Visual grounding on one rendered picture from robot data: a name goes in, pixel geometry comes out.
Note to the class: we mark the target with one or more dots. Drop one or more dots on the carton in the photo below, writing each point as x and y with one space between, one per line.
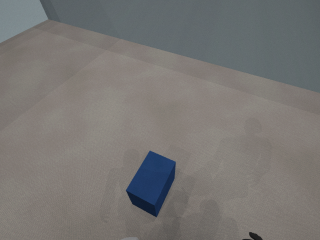
151 183

